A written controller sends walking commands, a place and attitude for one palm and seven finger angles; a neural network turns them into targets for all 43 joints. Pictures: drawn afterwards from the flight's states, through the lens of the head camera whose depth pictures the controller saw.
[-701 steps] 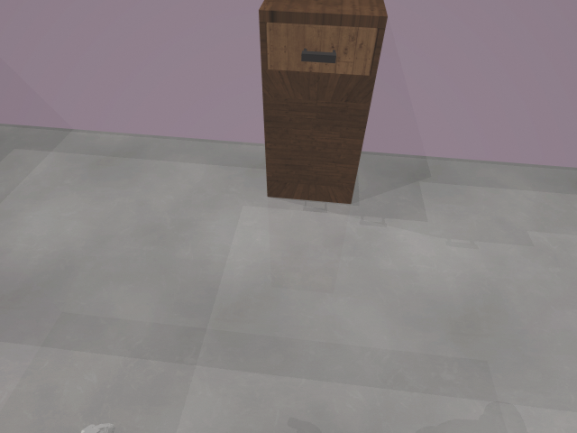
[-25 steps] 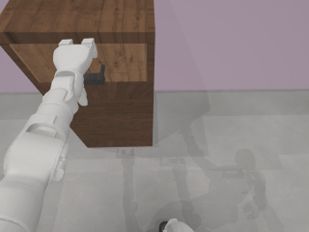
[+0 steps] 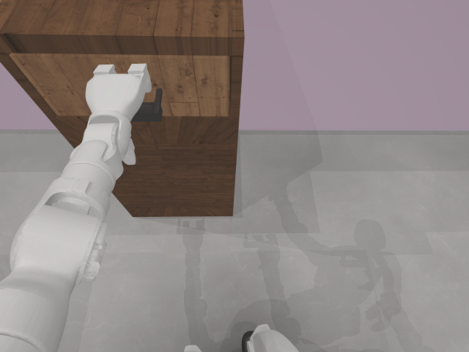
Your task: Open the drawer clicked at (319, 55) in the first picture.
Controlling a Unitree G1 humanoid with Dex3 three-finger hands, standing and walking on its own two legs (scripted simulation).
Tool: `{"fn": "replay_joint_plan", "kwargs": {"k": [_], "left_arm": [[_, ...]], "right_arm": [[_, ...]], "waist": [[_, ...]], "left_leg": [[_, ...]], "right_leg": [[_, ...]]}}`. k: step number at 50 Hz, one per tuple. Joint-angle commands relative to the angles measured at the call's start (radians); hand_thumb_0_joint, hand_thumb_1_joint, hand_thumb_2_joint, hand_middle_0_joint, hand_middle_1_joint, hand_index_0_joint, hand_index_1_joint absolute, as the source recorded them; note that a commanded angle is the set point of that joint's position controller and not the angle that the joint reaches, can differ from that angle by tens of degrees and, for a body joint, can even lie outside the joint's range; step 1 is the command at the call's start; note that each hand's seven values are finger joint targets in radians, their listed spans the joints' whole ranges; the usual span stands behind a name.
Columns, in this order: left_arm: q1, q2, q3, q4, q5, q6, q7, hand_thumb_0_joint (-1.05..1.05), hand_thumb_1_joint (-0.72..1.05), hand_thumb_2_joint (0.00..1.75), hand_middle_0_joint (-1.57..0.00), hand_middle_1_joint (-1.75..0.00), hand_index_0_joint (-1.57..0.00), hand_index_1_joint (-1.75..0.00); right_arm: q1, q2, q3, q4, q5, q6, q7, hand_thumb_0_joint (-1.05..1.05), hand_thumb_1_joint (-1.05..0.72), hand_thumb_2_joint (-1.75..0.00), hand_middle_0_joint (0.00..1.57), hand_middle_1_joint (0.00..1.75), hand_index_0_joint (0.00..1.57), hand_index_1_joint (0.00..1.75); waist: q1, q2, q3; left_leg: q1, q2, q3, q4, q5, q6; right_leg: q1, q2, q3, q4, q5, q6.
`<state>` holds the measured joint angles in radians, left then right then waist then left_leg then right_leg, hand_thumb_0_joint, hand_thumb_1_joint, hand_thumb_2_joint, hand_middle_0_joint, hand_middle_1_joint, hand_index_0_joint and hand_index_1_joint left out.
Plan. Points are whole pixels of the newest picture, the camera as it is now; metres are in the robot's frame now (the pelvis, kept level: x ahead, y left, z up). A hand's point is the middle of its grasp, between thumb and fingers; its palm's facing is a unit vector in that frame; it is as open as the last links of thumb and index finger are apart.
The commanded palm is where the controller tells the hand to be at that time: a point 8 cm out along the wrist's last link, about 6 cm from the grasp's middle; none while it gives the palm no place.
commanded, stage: lower the fingers behind the handle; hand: left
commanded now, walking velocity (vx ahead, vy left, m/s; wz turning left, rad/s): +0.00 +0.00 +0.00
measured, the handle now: (131, 102) +0.58 +0.14 +0.02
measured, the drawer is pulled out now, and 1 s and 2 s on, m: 0.00 0.00 0.00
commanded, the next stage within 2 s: close the thumb around the handle in 1.10 s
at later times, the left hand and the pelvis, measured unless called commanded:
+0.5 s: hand (131, 133) +0.52 +0.14 +0.00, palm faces -0.08 -0.02 -1.00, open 13.8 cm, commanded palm +0.51 +0.14 +0.06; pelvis -0.01 +0.00 -0.01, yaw +0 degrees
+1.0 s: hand (135, 131) +0.53 +0.14 +0.00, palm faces -0.06 +0.00 -1.00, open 13.8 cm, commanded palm +0.51 +0.13 +0.05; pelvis -0.02 +0.00 -0.02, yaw +0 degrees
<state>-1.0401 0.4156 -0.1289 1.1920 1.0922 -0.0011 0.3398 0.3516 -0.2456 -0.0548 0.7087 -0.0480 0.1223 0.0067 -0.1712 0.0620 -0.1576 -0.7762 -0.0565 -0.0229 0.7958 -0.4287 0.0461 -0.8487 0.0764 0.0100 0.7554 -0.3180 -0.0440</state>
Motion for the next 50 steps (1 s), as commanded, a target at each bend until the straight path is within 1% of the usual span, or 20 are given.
{"fn": "replay_joint_plan", "kwargs": {"k": [1, 4, 6, 10, 11, 14, 15, 18, 19, 21, 25, 28, 32, 36, 37, 40, 44, 48, 49, 50], "left_arm": [[-0.477, 0.162, 0.037, -0.158, -0.007, 0.008, 0.024, 0.00, -0.50, 0.30, -0.30, -1.20, -0.30, -1.20], [-0.490, 0.200, 0.059, -0.146, -0.006, 0.004, 0.024, 0.00, -0.50, 0.30, -0.30, -1.20, -0.30, -1.20], [-0.488, 0.257, 0.098, -0.167, 0.006, -0.008, 0.034, 0.00, -0.50, 0.30, -0.30, -1.20, -0.30, -1.20], [-0.432, 0.227, 0.073, -0.132, 0.016, -0.003, 0.044, 0.00, -0.50, 0.30, -0.30, -1.20, -0.30, -1.20], [-0.434, 0.248, 0.089, -0.144, 0.019, 0.000, 0.047, 0.00, -0.50, 0.30, -0.30, -1.20, -0.30, -1.20], [-0.450, 0.209, 0.067, -0.173, 0.005, -0.008, 0.040, 0.00, -0.50, 0.30, -0.30, -1.20, -0.30, -1.20], [-0.444, 0.225, 0.076, -0.183, 0.004, -0.014, 0.036, 0.00, -0.50, 0.30, -0.30, -1.20, -0.30, -1.20], [-0.438, 0.217, 0.073, -0.206, 0.001, -0.036, 0.031, 0.00, -0.50, 0.30, -0.30, -1.20, -0.30, -1.20], [-0.464, 0.185, 0.049, -0.204, 0.000, -0.045, 0.031, 0.00, -0.50, 0.30, -0.30, -1.20, -0.30, -1.20], [-0.465, 0.199, 0.059, -0.183, 0.006, -0.049, 0.046, 0.00, -0.50, 0.30, -0.30, -1.20, -0.30, -1.20], [-0.542, 0.232, 0.072, -0.195, 0.026, -0.052, 0.087, 0.00, -0.50, 0.30, -0.30, -1.20, -0.30, -1.20], [-0.507, 0.188, 0.054, -0.147, 0.028, -0.019, 0.103, 0.00, -0.50, 0.30, -0.30, -1.20, -0.30, -1.20], [-0.510, 0.223, 0.069, -0.104, 0.024, 0.028, 0.092, 0.00, -0.50, 0.30, -0.30, -1.20, -0.30, -1.20], [-0.491, 0.212, 0.061, -0.131, 0.018, 0.027, 0.061, 0.00, -0.50, 0.30, -0.30, -1.20, -0.30, -1.20], [-0.475, 0.211, 0.058, -0.117, 0.015, 0.032, 0.053, 0.00, -0.50, 0.30, -0.30, -1.20, -0.30, -1.20], [-0.482, 0.243, 0.071, -0.136, 0.013, 0.019, 0.039, 0.00, -0.50, 0.30, -0.30, -1.20, -0.30, -1.20], [-0.493, 0.190, 0.045, -0.163, 0.007, -0.007, 0.034, 0.00, -0.50, 0.30, -0.30, -1.20, -0.30, -1.20], [-0.491, 0.194, 0.051, -0.161, 0.009, -0.015, 0.051, 0.00, -0.50, 0.30, -0.30, -1.20, -0.30, -1.20], [-0.492, 0.212, 0.068, -0.157, 0.009, -0.016, 0.055, 0.00, -0.50, 0.30, -0.30, -1.20, -0.30, -1.20], [-0.511, 0.182, 0.038, -0.168, 0.010, -0.015, 0.060, 0.00, -0.50, 0.30, -0.30, -1.20, -0.30, -1.20]], "right_arm": [[0.172, -0.169, -0.055, -0.028, -0.001, 0.003, -0.013, 0.00, -0.90, -0.90, 0.20, 0.30, 0.20, 0.30], [0.166, -0.172, -0.045, -0.034, 0.000, 0.000, -0.022, 0.00, -0.90, -0.90, 0.20, 0.30, 0.20, 0.30], [0.168, -0.171, -0.042, -0.039, -0.005, -0.004, -0.026, 0.00, -0.90, -0.90, 0.20, 0.30, 0.20, 0.30], [0.166, -0.166, -0.038, -0.049, -0.005, -0.009, -0.024, 0.00, -0.90, -0.90, 0.20, 0.30, 0.20, 0.30], [0.169, -0.170, -0.039, -0.046, -0.003, -0.011, -0.023, 0.00, -0.90, -0.90, 0.20, 0.30, 0.20, 0.30], [0.168, -0.166, -0.048, -0.052, -0.004, -0.015, -0.021, 0.00, -0.90, -0.90, 0.20, 0.30, 0.20, 0.30], [0.180, -0.167, -0.048, -0.047, -0.004, -0.016, -0.022, 0.00, -0.90, -0.90, 0.20, 0.30, 0.20, 0.30], [0.178, -0.167, -0.051, -0.042, -0.003, -0.019, -0.025, 0.00, -0.90, -0.90, 0.20, 0.30, 0.20, 0.30], [0.176, -0.164, -0.053, -0.035, -0.005, -0.023, -0.025, 0.00, -0.90, -0.90, 0.20, 0.30, 0.20, 0.30], [0.181, -0.167, -0.052, -0.024, -0.005, -0.028, -0.027, 0.00, -0.90, -0.90, 0.20, 0.30, 0.20, 0.30], [0.184, -0.169, -0.048, -0.015, -0.014, -0.041, -0.026, 0.00, -0.90, -0.90, 0.20, 0.30, 0.20, 0.30], [0.182, -0.167, -0.047, -0.014, -0.018, -0.041, -0.017, 0.00, -0.90, -0.90, 0.20, 0.30, 0.20, 0.30], [0.182, -0.176, -0.039, -0.019, -0.015, -0.034, -0.018, 0.00, -0.90, -0.90, 0.20, 0.30, 0.20, 0.30], [0.187, -0.175, -0.040, -0.025, -0.012, -0.033, -0.018, 0.00, -0.90, -0.90, 0.20, 0.30, 0.20, 0.30], [0.183, -0.174, -0.037, -0.029, -0.009, -0.033, -0.020, 0.00, -0.90, -0.90, 0.20, 0.30, 0.20, 0.30], [0.189, -0.175, -0.032, -0.032, -0.006, -0.036, -0.027, 0.00, -0.90, -0.90, 0.20, 0.30, 0.20, 0.30], [0.191, -0.169, -0.038, -0.031, -0.005, -0.043, -0.027, 0.00, -0.90, -0.90, 0.20, 0.30, 0.20, 0.30], [0.197, -0.171, -0.039, -0.023, -0.007, -0.047, -0.026, 0.00, -0.90, -0.90, 0.20, 0.30, 0.20, 0.30], [0.196, -0.172, -0.038, -0.022, -0.009, -0.046, -0.024, 0.00, -0.90, -0.90, 0.20, 0.30, 0.20, 0.30], [0.198, -0.167, -0.039, -0.023, -0.010, -0.049, -0.023, 0.00, -0.90, -0.90, 0.20, 0.30, 0.20, 0.30]], "waist": [[-0.038, 0.017, -0.480], [-0.042, -0.023, -0.458], [-0.025, 0.012, -0.493], [-0.026, 0.002, -0.480], [-0.022, 0.003, -0.484], [-0.034, 0.006, -0.517], [-0.031, 0.009, -0.535], [-0.034, 0.011, -0.523], [-0.050, 0.008, -0.511], [-0.053, 0.013, -0.473], [-0.061, 0.077, -0.512], [-0.062, 0.085, -0.517], [-0.069, 0.039, -0.524], [-0.059, 0.067, -0.555], [-0.061, 0.035, -0.531], [-0.057, 0.028, -0.539], [-0.064, 0.042, -0.519], [-0.068, 0.037, -0.513], [-0.059, 0.048, -0.521], [-0.071, 0.055, -0.529]], "left_leg": [[0.281, 0.035, -0.011, -0.013, 0.592, -0.019], [0.190, 0.024, -0.001, -0.017, 0.491, -0.005], [0.170, 0.021, 0.005, -0.008, 0.484, -0.003], [0.131, 0.019, 0.014, 0.008, 0.471, -0.004], [0.129, 0.021, 0.012, 0.012, 0.474, -0.004], [0.160, 0.024, 0.012, 0.025, 0.499, -0.002], [0.165, 0.025, 0.007, 0.027, 0.505, -0.003], [0.168, 0.027, 0.003, 0.036, 0.492, -0.004], [0.172, 0.028, -0.004, 0.043, 0.493, -0.003], [0.145, 0.027, -0.005, 0.047, 0.437, -0.003], [0.145, 0.026, -0.015, 0.074, 0.441, -0.009], [0.160, 0.030, -0.018, 0.094, 0.477, -0.018], [0.091, 0.026, -0.011, 0.102, 0.445, -0.006], [0.120, 0.032, -0.016, 0.107, 0.468, -0.009], [0.093, 0.028, -0.010, 0.104, 0.433, -0.004], [0.074, 0.028, -0.012, 0.098, 0.411, -0.001], [0.096, 0.032, -0.015, 0.099, 0.415, -0.003], [0.094, 0.034, -0.018, 0.102, 0.408, -0.003], [0.096, 0.032, -0.019, 0.105, 0.419, -0.007], [0.100, 0.032, -0.017, 0.106, 0.413, -0.004]], "right_leg": [[0.297, -0.014, 0.009, -0.040, 0.407, 0.007], [0.335, -0.022, 0.024, -0.036, 0.405, 0.007], [0.358, -0.027, 0.034, -0.018, 0.417, 0.006], [0.355, -0.027, 0.035, -0.005, 0.428, 0.008], [0.348, -0.026, 0.035, 0.000, 0.427, 0.007], [0.343, -0.025, 0.039, 0.001, 0.439, 0.010], [0.350, -0.026, 0.038, 0.006, 0.447, 0.011], [0.322, -0.025, 0.037, 0.007, 0.425, 0.011], [0.290, -0.023, 0.034, 0.009, 0.412, 0.009], [0.252, -0.023, 0.028, 0.012, 0.358, 0.008], [0.196, -0.024, 0.021, 0.047, 0.327, 0.003], [0.158, -0.018, 0.006, 0.062, 0.323, 0.001], [0.202, -0.019, 0.015, 0.072, 0.349, 0.007], [0.202, -0.018, 0.014, 0.078, 0.359, 0.006], [0.215, -0.018, 0.017, 0.070, 0.347, 0.009], [0.230, -0.022, 0.020, 0.072, 0.344, 0.009], [0.198, -0.020, 0.019, 0.068, 0.329, 0.006], [0.180, -0.019, 0.016, 0.069, 0.315, 0.007], [0.177, -0.019, 0.015, 0.076, 0.317, 0.004], [0.178, -0.020, 0.016, 0.073, 0.318, 0.007]]}}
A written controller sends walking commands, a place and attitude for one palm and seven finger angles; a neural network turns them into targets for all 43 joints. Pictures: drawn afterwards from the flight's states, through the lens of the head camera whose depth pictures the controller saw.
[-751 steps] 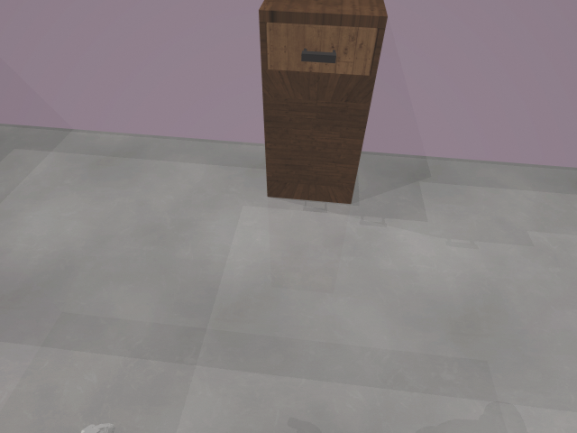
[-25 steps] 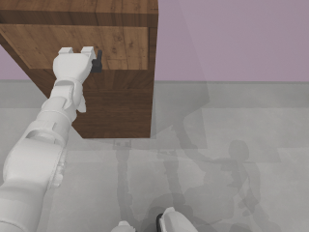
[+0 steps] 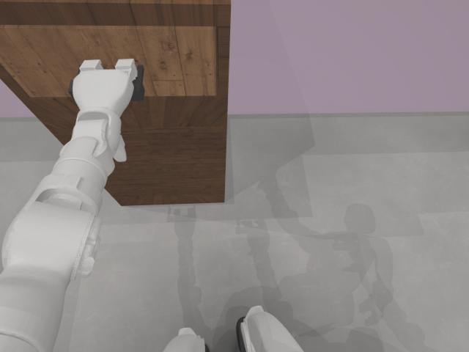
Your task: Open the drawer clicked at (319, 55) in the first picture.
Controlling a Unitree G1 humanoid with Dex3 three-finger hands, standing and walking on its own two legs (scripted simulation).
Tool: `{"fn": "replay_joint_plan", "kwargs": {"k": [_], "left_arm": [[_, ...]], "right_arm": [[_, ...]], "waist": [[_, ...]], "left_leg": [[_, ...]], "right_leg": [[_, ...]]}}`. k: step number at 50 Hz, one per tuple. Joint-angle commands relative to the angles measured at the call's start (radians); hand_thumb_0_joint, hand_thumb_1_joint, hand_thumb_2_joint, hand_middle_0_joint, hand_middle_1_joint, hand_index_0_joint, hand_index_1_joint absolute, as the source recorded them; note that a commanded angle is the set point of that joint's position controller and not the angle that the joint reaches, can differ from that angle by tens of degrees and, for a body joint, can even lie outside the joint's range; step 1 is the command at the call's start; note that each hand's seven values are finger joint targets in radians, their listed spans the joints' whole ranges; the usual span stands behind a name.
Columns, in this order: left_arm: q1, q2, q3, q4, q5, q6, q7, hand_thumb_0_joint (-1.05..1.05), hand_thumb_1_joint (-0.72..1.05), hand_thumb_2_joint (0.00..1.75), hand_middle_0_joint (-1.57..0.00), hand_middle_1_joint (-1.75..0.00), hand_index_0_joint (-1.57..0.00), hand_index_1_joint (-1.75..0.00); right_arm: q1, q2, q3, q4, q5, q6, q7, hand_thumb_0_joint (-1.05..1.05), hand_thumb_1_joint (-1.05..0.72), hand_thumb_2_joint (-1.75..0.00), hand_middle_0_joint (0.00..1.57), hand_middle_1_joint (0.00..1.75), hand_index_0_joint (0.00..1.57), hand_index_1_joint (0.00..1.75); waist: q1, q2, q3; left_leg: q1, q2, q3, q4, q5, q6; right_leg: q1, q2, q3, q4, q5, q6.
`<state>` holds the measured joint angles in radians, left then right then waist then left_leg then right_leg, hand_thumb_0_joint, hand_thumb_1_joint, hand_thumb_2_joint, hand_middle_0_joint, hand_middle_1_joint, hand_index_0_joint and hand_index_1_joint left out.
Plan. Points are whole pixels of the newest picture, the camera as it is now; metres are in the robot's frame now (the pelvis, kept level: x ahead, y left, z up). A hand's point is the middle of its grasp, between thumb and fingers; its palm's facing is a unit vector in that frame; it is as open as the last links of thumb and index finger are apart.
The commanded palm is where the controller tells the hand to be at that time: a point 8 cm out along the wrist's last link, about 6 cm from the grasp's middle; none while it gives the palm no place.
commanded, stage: lower the fingers behind the handle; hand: left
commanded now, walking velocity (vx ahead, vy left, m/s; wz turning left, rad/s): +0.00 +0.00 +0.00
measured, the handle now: (109, 80) +0.60 +0.15 +0.04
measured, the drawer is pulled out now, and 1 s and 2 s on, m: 0.00 0.00 0.11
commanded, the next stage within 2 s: close the thumb around the handle in 0.10 s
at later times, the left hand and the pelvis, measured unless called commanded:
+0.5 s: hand (115, 111) +0.54 +0.14 +0.02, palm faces -0.05 +0.00 -1.00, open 11.3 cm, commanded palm +0.53 +0.15 +0.07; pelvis +0.00 +0.00 +0.00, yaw +0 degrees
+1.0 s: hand (116, 110) +0.55 +0.14 +0.02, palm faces -0.06 +0.00 -1.00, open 5.9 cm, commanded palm +0.53 +0.14 +0.07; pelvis +0.00 +0.00 +0.00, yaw +0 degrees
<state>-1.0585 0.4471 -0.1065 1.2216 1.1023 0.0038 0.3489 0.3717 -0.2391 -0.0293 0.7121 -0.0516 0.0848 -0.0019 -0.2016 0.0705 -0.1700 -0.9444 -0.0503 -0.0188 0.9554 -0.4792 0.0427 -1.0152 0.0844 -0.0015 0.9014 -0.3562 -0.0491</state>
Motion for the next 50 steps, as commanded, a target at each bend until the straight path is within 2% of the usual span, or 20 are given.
{"fn": "replay_joint_plan", "kwargs": {"k": [1, 3, 8, 10, 12, 15, 17, 18, 19, 22, 25, 26, 28, 30, 33, 35, 37, 40, 43, 50], "left_arm": [[-0.461, 0.168, 0.038, -0.172, 0.002, -0.013, 0.054, 0.00, -0.50, 0.30, -0.30, -1.20, -0.30, -1.20], [-0.477, 0.138, 0.013, -0.183, 0.002, -0.008, 0.057, 0.00, -0.50, 0.30, -0.30, -1.20, -0.30, -1.20], [-0.463, 0.195, 0.055, -0.202, -0.003, 0.001, 0.051, 0.00, -0.50, 0.30, -0.30, -1.20, -0.30, -1.20], [-0.447, 0.184, 0.043, -0.189, -0.006, 0.003, 0.044, 0.00, -0.50, 0.30, -0.30, -1.20, -0.30, -1.20], [-0.433, 0.196, 0.047, -0.159, -0.002, 0.010, 0.042, 0.00, -0.39, 0.35, -0.31, -1.21, -0.31, -1.21], [-0.451, 0.194, 0.046, -0.200, -0.001, -0.004, 0.043, 0.00, -0.22, 0.42, -0.32, -1.23, -0.32, -1.23], [-0.434, 0.202, 0.053, -0.175, -0.001, -0.002, 0.041, 0.00, -0.11, 0.47, -0.33, -1.24, -0.33, -1.24], [-0.431, 0.193, 0.042, -0.175, 0.000, -0.001, 0.040, 0.00, -0.05, 0.49, -0.33, -1.25, -0.33, -1.25], [-0.455, 0.169, 0.026, -0.170, -0.004, -0.001, 0.039, 0.00, 0.00, 0.52, -0.34, -1.25, -0.34, -1.25], [-0.457, 0.215, 0.052, -0.162, 0.003, 0.006, 0.043, 0.00, 0.17, 0.59, -0.35, -1.27, -0.35, -1.27], [-0.463, 0.197, 0.041, -0.176, 0.000, 0.003, 0.039, 0.00, 0.34, 0.66, -0.36, -1.29, -0.36, -1.29], [-0.453, 0.209, 0.048, -0.156, 0.003, 0.009, 0.037, 0.00, 0.40, 0.68, -0.36, -1.30, -0.36, -1.30], [-0.484, 0.171, 0.018, -0.172, 0.002, 0.008, 0.037, 0.00, 0.51, 0.73, -0.37, -1.31, -0.37, -1.31], [-0.466, 0.204, 0.041, -0.159, 0.001, 0.011, 0.033, 0.00, 0.62, 0.78, -0.38, -1.32, -0.38, -1.32], [-0.460, 0.206, 0.046, -0.158, -0.003, 0.012, 0.028, 0.00, 0.79, 0.85, -0.39, -1.34, -0.39, -1.34], [-0.482, 0.199, 0.033, -0.164, -0.002, 0.008, 0.024, 0.00, 0.90, 0.90, -0.40, -1.35, -0.40, -1.35], [-0.459, 0.204, 0.046, -0.174, -0.001, 0.002, 0.024, 0.00, 0.90, 0.90, -0.40, -1.35, -0.40, -1.35], [-0.453, 0.161, 0.018, -0.178, -0.002, -0.005, 0.023, 0.00, 0.90, 0.90, -0.40, -1.35, -0.40, -1.35], [-0.461, 0.215, 0.058, -0.195, -0.009, -0.006, 0.027, 0.00, 0.90, 0.90, -0.40, -1.35, -0.40, -1.35], [-0.451, 0.187, 0.035, -0.168, -0.010, -0.002, 0.030, 0.00, 0.90, 0.90, -0.40, -1.35, -0.40, -1.35]], "right_arm": [[0.179, -0.177, -0.065, -0.023, -0.005, -0.010, -0.014, 0.00, -0.90, -0.90, 0.20, 0.30, 0.20, 0.30], [0.176, -0.175, -0.067, -0.026, -0.005, -0.011, -0.013, 0.00, -0.90, -0.90, 0.20, 0.30, 0.20, 0.30], [0.176, -0.176, -0.065, -0.025, -0.005, -0.004, -0.013, 0.00, -0.90, -0.90, 0.20, 0.30, 0.20, 0.30], [0.171, -0.173, -0.064, -0.027, -0.004, -0.001, -0.014, 0.00, -0.90, -0.90, 0.20, 0.30, 0.20, 0.30], [0.163, -0.179, -0.059, -0.026, 0.000, 0.002, -0.018, 0.00, -0.90, -0.90, 0.20, 0.30, 0.20, 0.30], [0.166, -0.175, -0.063, -0.031, -0.002, -0.004, -0.019, 0.00, -0.90, -0.90, 0.20, 0.30, 0.20, 0.30], [0.163, -0.177, -0.061, -0.032, -0.001, -0.004, -0.022, 0.00, -0.90, -0.90, 0.20, 0.30, 0.20, 0.30], [0.160, -0.175, -0.059, -0.036, 0.002, -0.005, -0.021, 0.00, -0.90, -0.90, 0.20, 0.30, 0.20, 0.30], [0.158, -0.173, -0.061, -0.033, 0.001, -0.007, -0.020, 0.00, -0.90, -0.90, 0.20, 0.30, 0.20, 0.30], [0.162, -0.181, -0.058, -0.031, 0.002, -0.007, -0.024, 0.00, -0.90, -0.90, 0.20, 0.30, 0.20, 0.30], [0.169, -0.177, -0.062, -0.035, -0.001, -0.009, -0.021, 0.00, -0.90, -0.90, 0.20, 0.30, 0.20, 0.30], [0.166, -0.180, -0.059, -0.032, 0.002, -0.006, -0.022, 0.00, -0.90, -0.90, 0.20, 0.30, 0.20, 0.30], [0.166, -0.176, -0.060, -0.036, 0.002, -0.010, -0.024, 0.00, -0.90, -0.90, 0.20, 0.30, 0.20, 0.30], [0.170, -0.180, -0.059, -0.033, 0.002, -0.008, -0.024, 0.00, -0.90, -0.90, 0.20, 0.30, 0.20, 0.30], [0.171, -0.180, -0.057, -0.032, 0.002, -0.009, -0.024, 0.00, -0.90, -0.90, 0.20, 0.30, 0.20, 0.30], [0.173, -0.179, -0.057, -0.032, 0.001, -0.008, -0.026, 0.00, -0.90, -0.90, 0.20, 0.30, 0.20, 0.30], [0.174, -0.180, -0.059, -0.033, 0.001, -0.009, -0.024, 0.00, -0.90, -0.90, 0.20, 0.30, 0.20, 0.30], [0.178, -0.175, -0.061, -0.033, 0.002, -0.009, -0.023, 0.00, -0.90, -0.90, 0.20, 0.30, 0.20, 0.30], [0.179, -0.181, -0.061, -0.031, 0.001, -0.008, -0.022, 0.00, -0.90, -0.90, 0.20, 0.30, 0.20, 0.30], [0.177, -0.179, -0.059, -0.025, 0.003, -0.008, -0.023, 0.00, -0.90, -0.90, 0.20, 0.30, 0.20, 0.30]], "waist": [[-0.031, 0.035, -0.500], [-0.039, 0.037, -0.506], [-0.020, 0.036, -0.548], [-0.022, 0.033, -0.536], [-0.025, 0.000, -0.473], [-0.021, 0.048, -0.527], [-0.025, 0.002, -0.495], [-0.021, 0.017, -0.494], [-0.036, 0.016, -0.486], [-0.031, 0.013, -0.484], [-0.031, 0.038, -0.530], [-0.031, 0.025, -0.502], [-0.044, 0.028, -0.500], [-0.035, 0.027, -0.514], [-0.032, 0.018, -0.509], [-0.043, 0.026, -0.507], [-0.028, 0.030, -0.522], [-0.032, 0.034, -0.512], [-0.023, 0.034, -0.532], [-0.032, 0.016, -0.490]], "left_leg": [[0.258, 0.025, -0.023, -0.055, 0.461, -0.002], [0.264, 0.025, -0.023, -0.056, 0.455, -0.002], [0.268, 0.021, -0.013, -0.056, 0.502, -0.001], [0.251, 0.020, -0.008, -0.058, 0.487, 0.001], [0.211, 0.018, -0.003, -0.068, 0.438, 0.005], [0.249, 0.019, -0.005, -0.064, 0.471, 0.003], [0.217, 0.018, -0.002, -0.064, 0.445, 0.006], [0.208, 0.015, 0.002, -0.066, 0.432, 0.005], [0.210, 0.015, 0.001, -0.062, 0.429, 0.006], [0.199, 0.016, -0.002, -0.061, 0.421, 0.006], [0.231, 0.017, -0.003, -0.055, 0.448, 0.004], [0.220, 0.018, -0.005, -0.056, 0.438, 0.004], [0.220, 0.018, -0.005, -0.057, 0.431, 0.005], [0.219, 0.018, -0.006, -0.053, 0.438, 0.005], [0.210, 0.018, -0.004, -0.055, 0.437, 0.006], [0.212, 0.019, -0.005, -0.054, 0.439, 0.006], [0.227, 0.019, -0.006, -0.053, 0.456, 0.005], [0.247, 0.023, -0.013, -0.058, 0.467, 0.001], [0.247, 0.022, -0.012, -0.059, 0.465, 0.003], [0.222, 0.021, -0.008, -0.067, 0.435, 0.005]], "right_leg": [[0.344, -0.027, 0.024, -0.073, 0.351, 0.010], [0.342, -0.028, 0.026, -0.077, 0.347, 0.011], [0.408, -0.029, 0.036, -0.075, 0.415, 0.013], [0.421, -0.031, 0.040, -0.081, 0.421, 0.015], [0.414, -0.031, 0.041, -0.089, 0.394, 0.015], [0.417, -0.034, 0.044, -0.083, 0.411, 0.013], [0.424, -0.034, 0.046, -0.086, 0.405, 0.017], [0.428, -0.035, 0.048, -0.088, 0.399, 0.016], [0.412, -0.034, 0.048, -0.090, 0.396, 0.016], [0.404, -0.034, 0.045, -0.080, 0.380, 0.016], [0.409, -0.034, 0.043, -0.077, 0.393, 0.016], [0.396, -0.032, 0.040, -0.077, 0.382, 0.015], [0.389, -0.033, 0.040, -0.080, 0.376, 0.017], [0.396, -0.034, 0.041, -0.075, 0.382, 0.016], [0.406, -0.032, 0.040, -0.076, 0.387, 0.017], [0.396, -0.034, 0.041, -0.076, 0.390, 0.018], [0.403, -0.031, 0.041, -0.073, 0.396, 0.015], [0.380, -0.030, 0.031, -0.076, 0.385, 0.014], [0.406, -0.029, 0.039, -0.076, 0.392, 0.014], [0.397, -0.031, 0.037, -0.087, 0.374, 0.016]]}}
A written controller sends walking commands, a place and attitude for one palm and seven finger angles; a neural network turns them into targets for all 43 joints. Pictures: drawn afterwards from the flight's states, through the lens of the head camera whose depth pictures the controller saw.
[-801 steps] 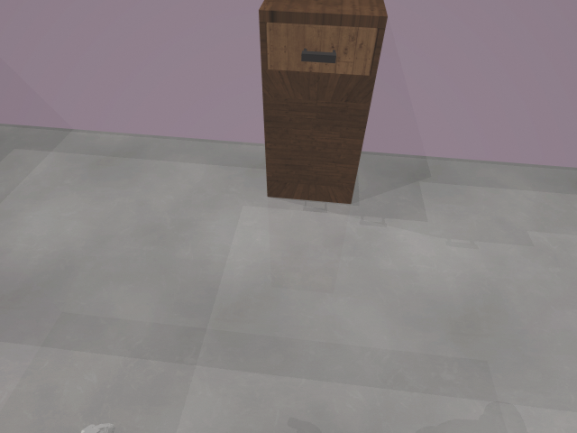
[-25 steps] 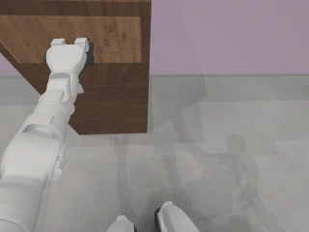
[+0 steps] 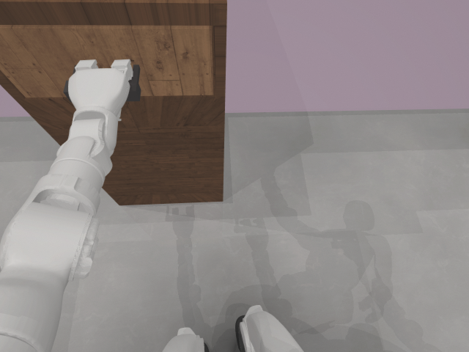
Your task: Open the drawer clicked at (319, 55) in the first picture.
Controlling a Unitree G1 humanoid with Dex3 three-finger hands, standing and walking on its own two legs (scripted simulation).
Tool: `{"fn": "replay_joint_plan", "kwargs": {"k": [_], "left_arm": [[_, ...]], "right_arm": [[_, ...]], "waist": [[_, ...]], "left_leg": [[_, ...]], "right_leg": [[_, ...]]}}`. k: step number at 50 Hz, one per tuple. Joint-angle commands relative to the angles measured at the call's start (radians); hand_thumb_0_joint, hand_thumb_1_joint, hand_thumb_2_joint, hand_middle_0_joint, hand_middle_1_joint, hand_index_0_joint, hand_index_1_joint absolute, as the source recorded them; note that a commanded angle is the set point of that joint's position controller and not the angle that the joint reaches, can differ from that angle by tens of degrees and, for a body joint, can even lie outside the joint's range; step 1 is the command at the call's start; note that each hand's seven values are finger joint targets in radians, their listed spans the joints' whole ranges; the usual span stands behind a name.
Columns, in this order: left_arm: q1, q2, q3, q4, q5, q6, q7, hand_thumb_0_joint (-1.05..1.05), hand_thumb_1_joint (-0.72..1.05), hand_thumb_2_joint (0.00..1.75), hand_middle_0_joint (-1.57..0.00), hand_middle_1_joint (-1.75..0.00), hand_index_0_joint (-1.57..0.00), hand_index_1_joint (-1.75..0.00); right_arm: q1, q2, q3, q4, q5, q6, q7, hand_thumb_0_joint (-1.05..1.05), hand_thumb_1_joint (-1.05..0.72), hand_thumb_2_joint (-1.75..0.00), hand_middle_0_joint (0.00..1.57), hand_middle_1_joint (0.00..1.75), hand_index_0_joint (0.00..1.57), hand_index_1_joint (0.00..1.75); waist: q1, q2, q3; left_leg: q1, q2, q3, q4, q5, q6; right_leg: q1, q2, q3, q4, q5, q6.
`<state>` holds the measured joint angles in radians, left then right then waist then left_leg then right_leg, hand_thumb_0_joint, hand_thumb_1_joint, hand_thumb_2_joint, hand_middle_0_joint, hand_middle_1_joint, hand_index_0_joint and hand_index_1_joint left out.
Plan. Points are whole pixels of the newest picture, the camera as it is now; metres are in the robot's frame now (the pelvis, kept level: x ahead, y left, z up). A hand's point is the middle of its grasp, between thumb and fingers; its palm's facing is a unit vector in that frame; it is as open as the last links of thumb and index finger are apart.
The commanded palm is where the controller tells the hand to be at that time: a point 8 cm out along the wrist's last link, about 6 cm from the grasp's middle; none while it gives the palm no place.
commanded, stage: pull the drawer open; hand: left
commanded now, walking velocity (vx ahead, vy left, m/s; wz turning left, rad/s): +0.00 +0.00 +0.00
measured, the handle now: (105, 80) +0.60 +0.15 +0.04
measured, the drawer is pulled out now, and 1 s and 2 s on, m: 0.00 0.11 0.22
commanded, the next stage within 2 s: none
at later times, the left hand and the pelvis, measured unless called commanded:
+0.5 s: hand (108, 131) +0.50 +0.15 +0.02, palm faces -0.06 -0.02 -1.00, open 6.0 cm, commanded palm +0.46 +0.15 +0.07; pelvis +0.02 +0.00 +0.02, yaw -1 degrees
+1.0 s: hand (103, 168) +0.43 +0.16 +0.02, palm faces -0.02 -0.02 -1.00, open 5.9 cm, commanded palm +0.40 +0.17 +0.07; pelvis +0.01 -0.01 +0.02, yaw +1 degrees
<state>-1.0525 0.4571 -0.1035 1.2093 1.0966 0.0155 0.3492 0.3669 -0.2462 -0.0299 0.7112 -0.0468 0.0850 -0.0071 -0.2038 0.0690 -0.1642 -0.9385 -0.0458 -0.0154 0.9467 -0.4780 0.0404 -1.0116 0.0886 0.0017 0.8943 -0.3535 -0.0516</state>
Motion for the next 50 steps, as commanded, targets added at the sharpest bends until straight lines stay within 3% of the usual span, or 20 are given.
{"fn": "replay_joint_plan", "kwargs": {"k": [1, 6, 8, 10, 11, 13, 14, 16, 17, 18, 21, 25, 27, 28, 29, 33, 39, 40, 42, 50], "left_arm": [[-0.440, 0.188, 0.043, -0.156, -0.002, -0.012, 0.031, 0.00, 0.90, 0.90, -0.40, -1.35, -0.40, -1.35], [-0.326, 0.127, 0.031, -0.223, -0.007, -0.024, 0.027, 0.00, 0.90, 0.90, -0.40, -1.35, -0.40, -1.35], [-0.277, 0.069, -0.005, -0.230, -0.012, -0.025, 0.024, 0.00, 0.90, 0.90, -0.40, -1.35, -0.40, -1.35], [-0.266, 0.078, 0.005, -0.243, -0.020, -0.029, 0.027, 0.00, 0.90, 0.90, -0.40, -1.35, -0.40, -1.35], [-0.223, 0.110, 0.034, -0.236, -0.015, -0.025, 0.028, 0.00, 0.90, 0.90, -0.40, -1.35, -0.40, -1.35], [-0.212, 0.073, 0.005, -0.261, -0.015, -0.025, 0.030, 0.00, 0.90, 0.90, -0.40, -1.35, -0.40, -1.35], [-0.199, 0.065, 0.010, -0.277, -0.019, -0.031, 0.031, 0.00, 0.90, 0.90, -0.40, -1.35, -0.40, -1.35], [-0.115, 0.106, 0.050, -0.289, -0.015, -0.032, 0.037, 0.00, 0.90, 0.90, -0.40, -1.35, -0.40, -1.35], [-0.115, 0.048, 0.001, -0.292, -0.015, -0.032, 0.036, 0.00, 0.90, 0.90, -0.40, -1.35, -0.40, -1.35], [-0.098, 0.020, -0.009, -0.310, -0.022, -0.036, 0.037, 0.00, 0.90, 0.90, -0.40, -1.35, -0.40, -1.35], [-0.056, 0.053, 0.023, -0.339, -0.014, -0.045, 0.047, 0.00, 0.90, 0.90, -0.40, -1.35, -0.40, -1.35], [-0.004, 0.031, 0.016, -0.377, -0.010, -0.051, 0.060, 0.00, 0.90, 0.90, -0.40, -1.35, -0.40, -1.35], [0.049, 0.026, 0.027, -0.397, -0.006, -0.054, 0.070, 0.00, 0.90, 0.90, -0.40, -1.35, -0.40, -1.35], [0.055, 0.009, 0.012, -0.397, -0.007, -0.050, 0.073, 0.00, 0.90, 0.90, -0.40, -1.35, -0.40, -1.35], [0.037, 0.027, 0.027, -0.411, -0.004, -0.054, 0.077, 0.00, 0.90, 0.90, -0.40, -1.35, -0.40, -1.35], [0.058, -0.002, 0.006, -0.435, 0.007, -0.048, 0.094, 0.00, 0.90, 0.90, -0.40, -1.35, -0.40, -1.35], [0.135, -0.002, 0.020, -0.505, 0.000, -0.053, 0.101, 0.00, 0.90, 0.90, -0.40, -1.35, -0.40, -1.35], [0.147, -0.020, 0.003, -0.486, 0.001, -0.049, 0.101, 0.00, 0.90, 0.90, -0.40, -1.35, -0.40, -1.35], [0.138, 0.001, 0.016, -0.482, 0.004, -0.049, 0.107, 0.00, 0.90, 0.90, -0.40, -1.35, -0.40, -1.35], [0.142, 0.007, 0.013, -0.489, 0.014, -0.052, 0.125, 0.00, 0.90, 0.90, -0.40, -1.35, -0.40, -1.35]], "right_arm": [[0.181, -0.176, -0.059, -0.024, -0.001, -0.006, -0.017, 0.00, -0.90, -0.90, 0.20, 0.30, 0.20, 0.30], [0.170, -0.166, -0.070, -0.042, -0.002, 0.002, -0.009, 0.00, -0.90, -0.90, 0.20, 0.30, 0.20, 0.30], [0.161, -0.159, -0.071, -0.048, 0.001, 0.007, -0.006, 0.00, -0.90, -0.90, 0.20, 0.30, 0.20, 0.30], [0.154, -0.163, -0.074, -0.044, 0.001, 0.012, -0.006, 0.00, -0.90, -0.90, 0.20, 0.30, 0.20, 0.30], [0.148, -0.165, -0.073, -0.042, 0.004, 0.018, -0.007, 0.00, -0.90, -0.90, 0.20, 0.30, 0.20, 0.30], [0.137, -0.158, -0.074, -0.048, 0.007, 0.021, -0.008, 0.00, -0.90, -0.90, 0.20, 0.30, 0.20, 0.30], [0.129, -0.155, -0.078, -0.048, 0.005, 0.024, -0.006, 0.00, -0.90, -0.90, 0.20, 0.30, 0.20, 0.30], [0.120, -0.154, -0.078, -0.054, 0.004, 0.031, -0.006, 0.00, -0.90, -0.90, 0.20, 0.30, 0.20, 0.30], [0.109, -0.149, -0.077, -0.060, 0.007, 0.032, -0.007, 0.00, -0.90, -0.90, 0.20, 0.30, 0.20, 0.30], [0.104, -0.145, -0.080, -0.063, 0.008, 0.031, -0.005, 0.00, -0.90, -0.90, 0.20, 0.30, 0.20, 0.30], [0.087, -0.144, -0.083, -0.067, 0.007, 0.038, -0.006, 0.00, -0.90, -0.90, 0.20, 0.30, 0.20, 0.30], [0.053, -0.133, -0.086, -0.079, 0.009, 0.043, -0.006, 0.00, -0.90, -0.90, 0.20, 0.30, 0.20, 0.30], [0.038, -0.130, -0.087, -0.088, 0.011, 0.045, -0.004, 0.00, -0.90, -0.90, 0.20, 0.30, 0.20, 0.30], [0.028, -0.128, -0.086, -0.092, 0.013, 0.046, -0.005, 0.00, -0.90, -0.90, 0.20, 0.30, 0.20, 0.30], [0.022, -0.128, -0.086, -0.090, 0.012, 0.047, -0.005, 0.00, -0.90, -0.90, 0.20, 0.30, 0.20, 0.30], [-0.006, -0.121, -0.087, -0.097, 0.016, 0.049, -0.005, 0.00, -0.90, -0.90, 0.20, 0.30, 0.20, 0.30], [-0.045, -0.113, -0.086, -0.117, 0.015, 0.055, -0.003, 0.00, -0.90, -0.90, 0.20, 0.30, 0.20, 0.30], [-0.049, -0.110, -0.085, -0.115, 0.018, 0.055, -0.004, 0.00, -0.90, -0.90, 0.20, 0.30, 0.20, 0.30], [-0.062, -0.112, -0.082, -0.113, 0.022, 0.054, -0.010, 0.00, -0.90, -0.90, 0.20, 0.30, 0.20, 0.30], [-0.088, -0.104, -0.076, -0.120, 0.029, 0.041, -0.020, 0.00, -0.90, -0.90, 0.20, 0.30, 0.20, 0.30]], "waist": [[-0.023, 0.022, -0.494], [0.021, 0.055, -0.568], [0.024, 0.027, -0.533], [0.022, 0.000, -0.514], [0.041, -0.007, -0.503], [0.039, -0.024, -0.486], [0.048, -0.005, -0.495], [0.078, -0.027, -0.511], [0.065, -0.036, -0.468], [0.068, -0.041, -0.461], [0.089, -0.055, -0.465], [0.098, -0.067, -0.445], [0.121, -0.060, -0.448], [0.113, -0.083, -0.435], [0.116, -0.080, -0.437], [0.120, -0.079, -0.423], [0.149, -0.081, -0.447], [0.139, -0.095, -0.413], [0.138, -0.115, -0.385], [0.153, -0.074, -0.376]], "left_leg": [[0.226, 0.018, -0.015, -0.063, 0.438, 0.006], [0.337, 0.027, -0.017, -0.069, 0.571, -0.007], [0.336, 0.028, -0.015, -0.078, 0.578, -0.006], [0.327, 0.029, -0.012, -0.086, 0.570, -0.001], [0.319, 0.026, -0.008, -0.094, 0.559, -0.002], [0.310, 0.023, -0.002, -0.108, 0.551, 0.001], [0.329, 0.023, 0.000, -0.108, 0.580, -0.001], [0.327, 0.020, 0.006, -0.114, 0.594, 0.000], [0.326, 0.021, 0.004, -0.125, 0.586, -0.002], [0.332, 0.021, 0.009, -0.128, 0.584, 0.000], [0.340, 0.019, 0.010, -0.135, 0.615, 0.000], [0.340, 0.014, 0.017, -0.144, 0.595, 0.000], [0.360, 0.015, 0.018, -0.147, 0.613, -0.002], [0.347, 0.012, 0.021, -0.149, 0.585, -0.001], [0.342, 0.009, 0.021, -0.148, 0.585, -0.001], [0.359, 0.008, 0.022, -0.151, 0.571, -0.003], [0.372, 0.002, 0.021, -0.154, 0.591, -0.003], [0.358, 0.001, 0.023, -0.160, 0.552, -0.003], [0.331, -0.002, 0.028, -0.169, 0.472, -0.001], [0.328, -0.009, 0.030, -0.185, 0.393, -0.002]], "right_leg": [[0.390, -0.033, 0.032, -0.078, 0.367, 0.016], [0.411, -0.029, 0.023, -0.077, 0.426, 0.013], [0.423, -0.027, 0.022, -0.090, 0.436, 0.014], [0.440, -0.029, 0.027, -0.099, 0.450, 0.016], [0.456, -0.029, 0.032, -0.102, 0.450, 0.014], [0.484, -0.032, 0.036, -0.113, 0.475, 0.014], [0.487, -0.033, 0.038, -0.111, 0.489, 0.013], [0.535, -0.035, 0.045, -0.112, 0.522, 0.014], [0.520, -0.036, 0.040, -0.120, 0.509, 0.014], [0.528, -0.037, 0.043, -0.128, 0.517, 0.015], [0.555, -0.040, 0.049, -0.124, 0.553, 0.015], [0.576, -0.045, 0.057, -0.130, 0.564, 0.016], [0.576, -0.043, 0.055, -0.130, 0.554, 0.012], [0.585, -0.045, 0.057, -0.135, 0.557, 0.014], [0.589, -0.047, 0.061, -0.131, 0.563, 0.012], [0.578, -0.047, 0.059, -0.134, 0.544, 0.011], [0.619, -0.050, 0.062, -0.133, 0.568, 0.009], [0.614, -0.052, 0.061, -0.139, 0.555, 0.012], [0.614, -0.055, 0.068, -0.152, 0.511, 0.012], [0.606, -0.056, 0.070, -0.164, 0.406, 0.004]]}}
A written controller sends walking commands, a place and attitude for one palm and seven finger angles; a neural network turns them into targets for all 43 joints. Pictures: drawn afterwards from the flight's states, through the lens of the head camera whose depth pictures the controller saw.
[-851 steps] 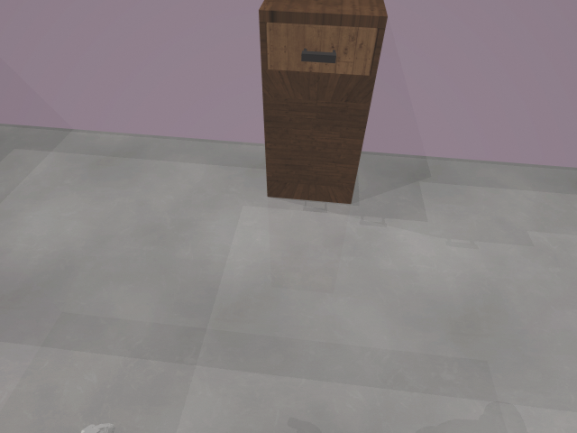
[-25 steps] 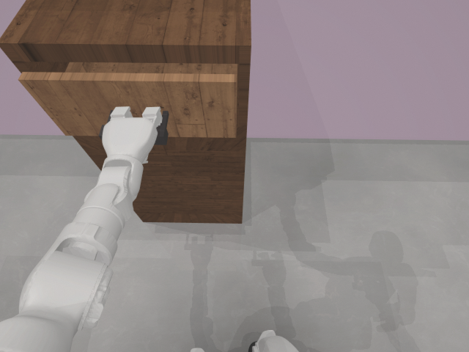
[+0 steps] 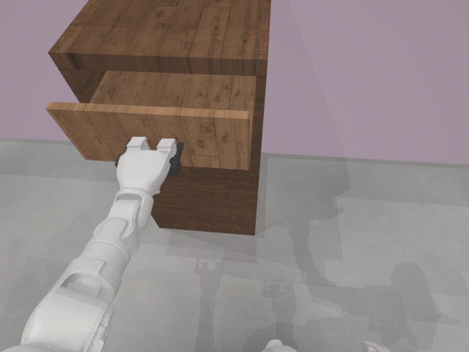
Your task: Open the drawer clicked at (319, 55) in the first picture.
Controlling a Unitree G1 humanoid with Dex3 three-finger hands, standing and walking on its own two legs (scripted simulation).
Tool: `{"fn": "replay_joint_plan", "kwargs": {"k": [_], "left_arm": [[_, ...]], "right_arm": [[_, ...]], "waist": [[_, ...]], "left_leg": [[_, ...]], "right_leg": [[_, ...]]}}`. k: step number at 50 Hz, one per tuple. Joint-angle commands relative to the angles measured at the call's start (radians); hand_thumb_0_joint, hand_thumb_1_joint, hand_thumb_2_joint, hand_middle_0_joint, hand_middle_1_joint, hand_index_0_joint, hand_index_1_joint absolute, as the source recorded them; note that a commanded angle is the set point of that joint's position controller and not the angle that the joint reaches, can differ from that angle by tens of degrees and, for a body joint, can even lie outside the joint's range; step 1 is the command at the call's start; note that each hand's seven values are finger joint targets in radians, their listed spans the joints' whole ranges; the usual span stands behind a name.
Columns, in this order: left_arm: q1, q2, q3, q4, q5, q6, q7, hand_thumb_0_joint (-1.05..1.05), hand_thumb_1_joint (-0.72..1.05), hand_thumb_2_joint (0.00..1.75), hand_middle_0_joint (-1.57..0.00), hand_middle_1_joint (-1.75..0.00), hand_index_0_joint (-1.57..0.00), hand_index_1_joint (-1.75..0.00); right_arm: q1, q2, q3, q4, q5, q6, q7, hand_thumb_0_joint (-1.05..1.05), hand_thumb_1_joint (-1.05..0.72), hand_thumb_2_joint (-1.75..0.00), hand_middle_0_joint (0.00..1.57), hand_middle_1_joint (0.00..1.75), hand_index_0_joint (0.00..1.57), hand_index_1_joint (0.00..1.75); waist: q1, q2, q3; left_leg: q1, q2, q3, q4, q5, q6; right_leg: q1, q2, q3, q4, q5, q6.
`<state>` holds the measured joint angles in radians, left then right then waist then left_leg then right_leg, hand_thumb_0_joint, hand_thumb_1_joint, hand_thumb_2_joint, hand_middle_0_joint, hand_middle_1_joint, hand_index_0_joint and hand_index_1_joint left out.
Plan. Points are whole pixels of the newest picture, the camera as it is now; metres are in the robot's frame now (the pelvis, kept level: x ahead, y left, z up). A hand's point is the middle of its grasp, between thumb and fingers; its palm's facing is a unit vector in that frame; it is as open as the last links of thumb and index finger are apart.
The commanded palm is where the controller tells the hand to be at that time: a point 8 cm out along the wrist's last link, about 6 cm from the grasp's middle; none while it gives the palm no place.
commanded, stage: pull the drawer open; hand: left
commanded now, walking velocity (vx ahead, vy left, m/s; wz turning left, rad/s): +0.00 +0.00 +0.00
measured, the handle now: (152, 155) +0.48 +0.17 +0.02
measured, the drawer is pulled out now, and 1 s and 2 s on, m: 0.11 0.22 0.30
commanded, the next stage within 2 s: open the thumb to release the handle in 1.96 s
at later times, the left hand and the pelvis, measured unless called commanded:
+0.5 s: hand (147, 203) +0.38 +0.17 +0.00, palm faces -0.01 -0.03 -1.00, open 5.9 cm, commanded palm +0.33 +0.18 +0.05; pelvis -0.01 +0.00 +0.00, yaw -1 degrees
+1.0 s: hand (139, 234) +0.32 +0.17 +0.00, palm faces +0.00 -0.05 -1.00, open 5.8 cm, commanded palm +0.28 +0.19 +0.05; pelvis -0.01 +0.00 +0.01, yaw -1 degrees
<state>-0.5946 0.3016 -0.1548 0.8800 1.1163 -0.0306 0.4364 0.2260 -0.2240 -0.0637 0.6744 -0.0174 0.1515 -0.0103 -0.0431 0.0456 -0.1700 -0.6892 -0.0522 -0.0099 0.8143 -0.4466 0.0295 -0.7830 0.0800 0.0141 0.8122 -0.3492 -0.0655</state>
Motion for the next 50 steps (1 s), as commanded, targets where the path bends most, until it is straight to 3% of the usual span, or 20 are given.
{"fn": "replay_joint_plan", "kwargs": {"k": [1, 2, 3, 4, 6, 9, 17, 20, 21, 24, 27, 30, 33, 35, 40, 42, 45, 47, 50], "left_arm": [[-0.302, 0.172, 0.077, -0.145, -0.007, -0.004, 0.039, 0.00, 0.90, 0.90, -0.40, -1.35, -0.40, -1.35], [-0.286, 0.188, 0.092, -0.150, -0.009, -0.006, 0.040, 0.00, 0.90, 0.90, -0.40, -1.35, -0.40, -1.35], [-0.264, 0.193, 0.095, -0.161, -0.008, -0.009, 0.039, 0.00, 0.90, 0.90, -0.40, -1.35, -0.40, -1.35], [-0.274, 0.171, 0.078, -0.164, -0.013, -0.011, 0.036, 0.00, 0.90, 0.90, -0.40, -1.35, -0.40, -1.35], [-0.230, 0.184, 0.094, -0.150, -0.013, -0.013, 0.038, 0.00, 0.90, 0.90, -0.40, -1.35, -0.40, -1.35], [-0.243, 0.179, 0.087, -0.197, -0.015, -0.022, 0.039, 0.00, 0.90, 0.90, -0.40, -1.35, -0.40, -1.35], [-0.155, 0.165, 0.082, -0.220, -0.013, -0.018, 0.047, 0.00, 0.90, 0.90, -0.40, -1.35, -0.40, -1.35], [-0.092, 0.196, 0.112, -0.248, -0.017, -0.012, 0.046, 0.00, 0.90, 0.90, -0.40, -1.35, -0.40, -1.35], [-0.080, 0.172, 0.095, -0.253, -0.020, -0.009, 0.043, 0.00, 0.90, 0.90, -0.40, -1.35, -0.40, -1.35], [-0.018, 0.191, 0.119, -0.310, -0.023, -0.006, 0.042, 0.00, 0.90, 0.90, -0.40, -1.35, -0.40, -1.35], [0.018, 0.146, 0.082, -0.366, -0.026, -0.001, 0.042, 0.00, 0.90, 0.90, -0.40, -1.35, -0.40, -1.35], [0.103, 0.152, 0.099, -0.409, -0.027, 0.009, 0.043, 0.00, 0.90, 0.90, -0.40, -1.35, -0.40, -1.35], [0.119, 0.136, 0.084, -0.434, -0.027, 0.022, 0.044, 0.00, 0.90, 0.90, -0.40, -1.35, -0.40, -1.35], [0.108, 0.157, 0.092, -0.448, -0.019, 0.027, 0.045, 0.00, 0.90, 0.90, -0.40, -1.35, -0.40, -1.35], [0.181, 0.158, 0.095, -0.521, -0.014, 0.040, 0.044, 0.00, 0.90, 0.90, -0.40, -1.35, -0.40, -1.35], [0.210, 0.109, 0.056, -0.531, -0.020, 0.046, 0.039, 0.00, 0.90, 0.90, -0.40, -1.35, -0.40, -1.35], [0.256, 0.142, 0.089, -0.570, -0.018, 0.049, 0.038, 0.00, 0.90, 0.90, -0.40, -1.35, -0.40, -1.35], [0.297, 0.099, 0.055, -0.606, -0.023, 0.049, 0.035, 0.00, 0.90, 0.90, -0.40, -1.35, -0.40, -1.35], [0.394, 0.134, 0.097, -0.634, -0.029, 0.044, 0.034, 0.00, 0.90, 0.90, -0.40, -1.35, -0.40, -1.35]], "right_arm": [[0.051, -0.126, -0.042, -0.079, 0.001, -0.027, -0.018, 0.00, -0.90, -0.90, 0.20, 0.30, 0.20, 0.30], [0.048, -0.129, -0.042, -0.083, 0.000, -0.029, -0.019, 0.00, -0.90, -0.90, 0.20, 0.30, 0.20, 0.30], [0.042, -0.126, -0.039, -0.091, 0.004, -0.029, -0.021, 0.00, -0.90, -0.90, 0.20, 0.30, 0.20, 0.30], [0.036, -0.125, -0.039, -0.092, 0.002, -0.033, -0.020, 0.00, -0.90, -0.90, 0.20, 0.30, 0.20, 0.30], [0.037, -0.128, -0.038, -0.094, 0.006, -0.034, -0.023, 0.00, -0.90, -0.90, 0.20, 0.30, 0.20, 0.30], [0.026, -0.127, -0.039, -0.101, 0.009, -0.042, -0.024, 0.00, -0.90, -0.90, 0.20, 0.30, 0.20, 0.30], [0.008, -0.129, -0.039, -0.104, 0.014, -0.056, -0.029, 0.00, -0.90, -0.90, 0.20, 0.30, 0.20, 0.30], [-0.003, -0.130, -0.036, -0.113, 0.016, -0.058, -0.032, 0.00, -0.90, -0.90, 0.20, 0.30, 0.20, 0.30], [-0.010, -0.129, -0.036, -0.114, 0.017, -0.059, -0.032, 0.00, -0.90, -0.90, 0.20, 0.30, 0.20, 0.30], [-0.029, -0.130, -0.036, -0.127, 0.019, -0.062, -0.032, 0.00, -0.90, -0.90, 0.20, 0.30, 0.20, 0.30], [-0.042, -0.127, -0.035, -0.134, 0.021, -0.066, -0.028, 0.00, -0.90, -0.90, 0.20, 0.30, 0.20, 0.30], [-0.060, -0.126, -0.034, -0.145, 0.021, -0.067, -0.027, 0.00, -0.90, -0.90, 0.20, 0.30, 0.20, 0.30], [-0.079, -0.126, -0.030, -0.148, 0.022, -0.070, -0.029, 0.00, -0.90, -0.90, 0.20, 0.30, 0.20, 0.30], [-0.089, -0.125, -0.027, -0.148, 0.023, -0.069, -0.032, 0.00, -0.90, -0.90, 0.20, 0.30, 0.20, 0.30], [-0.115, -0.120, -0.022, -0.161, 0.019, -0.065, -0.028, 0.00, -0.90, -0.90, 0.20, 0.30, 0.20, 0.30], [-0.130, -0.116, -0.020, -0.167, 0.021, -0.065, -0.024, 0.00, -0.90, -0.90, 0.20, 0.30, 0.20, 0.30], [-0.143, -0.117, -0.018, -0.175, 0.019, -0.063, -0.024, 0.00, -0.90, -0.90, 0.20, 0.30, 0.20, 0.30], [-0.152, -0.113, -0.016, -0.183, 0.017, -0.066, -0.018, 0.00, -0.90, -0.90, 0.20, 0.30, 0.20, 0.30], [-0.167, -0.112, -0.011, -0.196, 0.017, -0.068, -0.018, 0.00, -0.90, -0.90, 0.20, 0.30, 0.20, 0.30]], "waist": [[-0.009, -0.069, -0.358], [-0.002, -0.090, -0.364], [0.010, -0.074, -0.366], [0.001, -0.056, -0.363], [0.009, -0.087, -0.337], [0.010, -0.067, -0.351], [0.019, -0.091, -0.308], [0.039, -0.092, -0.322], [0.031, -0.105, -0.307], [0.049, -0.082, -0.320], [0.044, -0.080, -0.303], [0.054, -0.102, -0.306], [0.049, -0.110, -0.270], [0.051, -0.091, -0.254], [0.068, -0.076, -0.286], [0.063, -0.074, -0.247], [0.076, -0.079, -0.267], [0.073, -0.085, -0.252], [0.093, -0.093, -0.250]], "left_leg": [[0.072, -0.001, 0.025, -0.053, 0.357, 0.011], [0.061, -0.003, 0.027, -0.056, 0.345, 0.012], [0.060, -0.006, 0.027, -0.061, 0.340, 0.010], [0.061, -0.006, 0.026, -0.060, 0.335, 0.010], [0.051, -0.004, 0.025, -0.069, 0.317, 0.011], [0.065, -0.004, 0.025, -0.073, 0.316, 0.011], [0.068, -0.001, 0.028, -0.092, 0.277, 0.011], [0.065, -0.006, 0.029, -0.097, 0.288, 0.011], [0.068, -0.004, 0.029, -0.099, 0.285, 0.011], [0.086, -0.006, 0.030, -0.104, 0.305, 0.008], [0.109, -0.001, 0.027, -0.110, 0.313, 0.005], [0.119, -0.003, 0.026, -0.110, 0.338, 0.005], [0.118, -0.003, 0.025, -0.114, 0.309, 0.004], [0.120, -0.006, 0.022, -0.118, 0.298, 0.003], [0.156, -0.006, 0.020, -0.116, 0.340, -0.002], [0.162, -0.004, 0.018, -0.116, 0.339, -0.004], [0.173, -0.005, 0.017, -0.115, 0.355, -0.004], [0.176, -0.003, 0.014, -0.117, 0.359, -0.006], [0.163, -0.009, 0.014, -0.118, 0.353, -0.007]], "right_leg": [[0.377, -0.047, 0.059, -0.083, 0.405, 0.019], [0.393, -0.050, 0.066, -0.088, 0.404, 0.023], [0.403, -0.050, 0.067, -0.087, 0.400, 0.020], [0.395, -0.050, 0.065, -0.089, 0.391, 0.018], [0.393, -0.048, 0.065, -0.094, 0.364, 0.018], [0.395, -0.049, 0.069, -0.097, 0.355, 0.015], [0.384, -0.049, 0.071, -0.114, 0.304, 0.016], [0.421, -0.051, 0.084, -0.113, 0.330, 0.014], [0.415, -0.051, 0.084, -0.119, 0.332, 0.016], [0.433, -0.048, 0.085, -0.117, 0.346, 0.011], [0.417, -0.047, 0.081, -0.118, 0.345, 0.012], [0.439, -0.047, 0.084, -0.118, 0.380, 0.013], [0.422, -0.048, 0.082, -0.125, 0.348, 0.015], [0.417, -0.047, 0.088, -0.127, 0.331, 0.012], [0.437, -0.047, 0.091, -0.118, 0.373, 0.009], [0.411, -0.045, 0.080, -0.122, 0.358, 0.008], [0.432, -0.045, 0.093, -0.119, 0.384, 0.007], [0.428, -0.047, 0.087, -0.118, 0.389, 0.008], [0.456, -0.049, 0.101, -0.116, 0.411, 0.010]]}}
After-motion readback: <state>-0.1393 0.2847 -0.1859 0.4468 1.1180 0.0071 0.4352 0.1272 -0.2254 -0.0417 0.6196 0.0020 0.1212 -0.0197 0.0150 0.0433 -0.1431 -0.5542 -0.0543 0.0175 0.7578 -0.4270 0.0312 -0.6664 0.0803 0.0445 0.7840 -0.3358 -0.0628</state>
